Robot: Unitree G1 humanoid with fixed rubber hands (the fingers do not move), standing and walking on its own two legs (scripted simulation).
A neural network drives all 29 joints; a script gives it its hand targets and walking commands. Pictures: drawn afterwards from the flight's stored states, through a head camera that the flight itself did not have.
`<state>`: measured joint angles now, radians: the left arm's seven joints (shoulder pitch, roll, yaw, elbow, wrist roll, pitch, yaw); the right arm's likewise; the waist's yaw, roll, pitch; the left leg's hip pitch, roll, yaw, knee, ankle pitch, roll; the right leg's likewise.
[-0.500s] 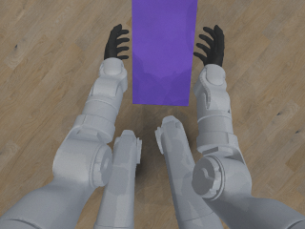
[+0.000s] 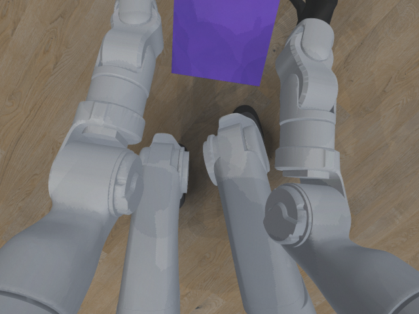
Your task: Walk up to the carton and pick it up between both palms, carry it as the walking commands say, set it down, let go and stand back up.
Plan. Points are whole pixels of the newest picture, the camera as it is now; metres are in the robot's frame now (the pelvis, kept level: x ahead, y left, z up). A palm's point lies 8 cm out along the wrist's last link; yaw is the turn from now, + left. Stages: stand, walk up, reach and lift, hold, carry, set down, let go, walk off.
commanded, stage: set down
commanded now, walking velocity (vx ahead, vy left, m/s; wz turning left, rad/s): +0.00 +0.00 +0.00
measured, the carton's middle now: out of the picture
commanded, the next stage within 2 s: none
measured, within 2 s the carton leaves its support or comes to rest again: rests again in 1.08 s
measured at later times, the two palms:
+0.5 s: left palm out of the picture +0.57 +0.03 -0.23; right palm out of the picture +0.50 -0.20 -0.23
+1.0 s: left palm out of the picture +0.59 +0.03 -0.25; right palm out of the picture +0.51 -0.21 -0.25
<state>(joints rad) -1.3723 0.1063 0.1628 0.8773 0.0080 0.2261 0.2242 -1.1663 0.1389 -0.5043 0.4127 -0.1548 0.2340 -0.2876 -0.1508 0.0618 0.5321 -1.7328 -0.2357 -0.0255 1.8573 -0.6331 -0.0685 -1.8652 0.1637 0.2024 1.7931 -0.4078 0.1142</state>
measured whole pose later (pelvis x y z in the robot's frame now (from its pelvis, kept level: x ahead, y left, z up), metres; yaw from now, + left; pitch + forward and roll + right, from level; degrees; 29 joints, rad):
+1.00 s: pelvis +0.02 +0.00 -0.07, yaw +3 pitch +39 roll +0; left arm -1.59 0.19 0.21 1.15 0.13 0.21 0.12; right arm -1.36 0.02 -0.66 0.73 -0.21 0.21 -0.07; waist -0.20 0.08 0.35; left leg -2.11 -0.24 -0.07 2.09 -0.66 -0.07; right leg -2.20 0.07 0.09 1.99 -0.48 0.09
